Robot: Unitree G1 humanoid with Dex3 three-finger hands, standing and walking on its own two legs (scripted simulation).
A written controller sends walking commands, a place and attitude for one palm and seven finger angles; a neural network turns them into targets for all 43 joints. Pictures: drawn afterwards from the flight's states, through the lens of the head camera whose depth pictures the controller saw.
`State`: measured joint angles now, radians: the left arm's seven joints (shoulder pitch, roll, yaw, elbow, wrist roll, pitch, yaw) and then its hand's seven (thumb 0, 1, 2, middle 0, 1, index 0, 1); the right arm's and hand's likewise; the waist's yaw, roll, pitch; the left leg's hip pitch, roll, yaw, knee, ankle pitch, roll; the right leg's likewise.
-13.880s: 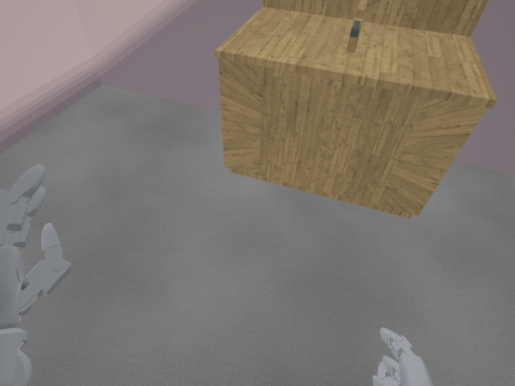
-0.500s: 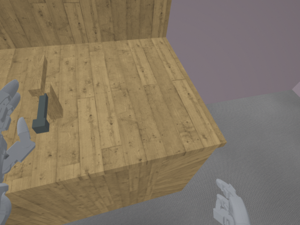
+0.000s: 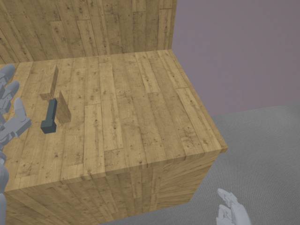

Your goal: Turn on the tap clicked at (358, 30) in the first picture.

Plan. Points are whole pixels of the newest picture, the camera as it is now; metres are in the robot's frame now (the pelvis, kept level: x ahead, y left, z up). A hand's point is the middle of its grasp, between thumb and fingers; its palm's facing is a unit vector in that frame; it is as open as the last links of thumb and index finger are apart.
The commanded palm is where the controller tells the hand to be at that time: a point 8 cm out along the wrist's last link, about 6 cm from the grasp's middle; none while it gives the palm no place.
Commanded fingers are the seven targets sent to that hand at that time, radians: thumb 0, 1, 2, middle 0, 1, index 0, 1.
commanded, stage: turn the palm inward beside the body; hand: left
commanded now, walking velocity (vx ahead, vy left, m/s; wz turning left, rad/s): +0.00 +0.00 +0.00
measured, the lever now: (48, 126) +0.32 +0.32 +0.08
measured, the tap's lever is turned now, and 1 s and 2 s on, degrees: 0 0 0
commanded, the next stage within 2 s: none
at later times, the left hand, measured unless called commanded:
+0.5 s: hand (65, 153) +0.22 +0.20 +0.14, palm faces +0.38 -0.85 -0.36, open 7.4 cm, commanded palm +0.15 +0.26 +0.16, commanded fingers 0.00 0.90 0.90 -0.20 -0.30 -0.20 -0.30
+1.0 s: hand (52, 164) +0.19 +0.22 +0.15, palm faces +0.43 -0.87 -0.22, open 7.4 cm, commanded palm +0.14 +0.26 +0.15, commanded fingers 0.00 0.90 0.90 -0.20 -0.30 -0.20 -0.30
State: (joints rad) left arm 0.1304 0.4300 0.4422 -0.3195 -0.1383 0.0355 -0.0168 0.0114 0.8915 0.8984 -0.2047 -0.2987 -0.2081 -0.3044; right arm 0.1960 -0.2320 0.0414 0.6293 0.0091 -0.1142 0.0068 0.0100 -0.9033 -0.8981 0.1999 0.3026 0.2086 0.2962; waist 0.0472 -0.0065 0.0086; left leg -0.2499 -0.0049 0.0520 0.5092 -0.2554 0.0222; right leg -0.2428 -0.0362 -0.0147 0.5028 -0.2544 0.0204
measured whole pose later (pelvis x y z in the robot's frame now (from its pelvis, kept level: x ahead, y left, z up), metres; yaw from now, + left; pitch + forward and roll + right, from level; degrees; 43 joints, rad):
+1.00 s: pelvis +0.02 -0.04 -0.02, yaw +3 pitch +2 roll +0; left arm 0.48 0.30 0.31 -0.46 -0.21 -0.07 0.04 0.02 0.89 0.90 -0.21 -0.30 -0.21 -0.30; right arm 0.20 -0.23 0.02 0.64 0.03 -0.25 -0.07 0.01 -0.91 -0.90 0.20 0.30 0.20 0.30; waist 0.08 0.03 -0.07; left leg -0.35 0.02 -0.03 0.68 -0.35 -0.02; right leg -0.32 -0.01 -0.08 0.67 -0.38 -0.02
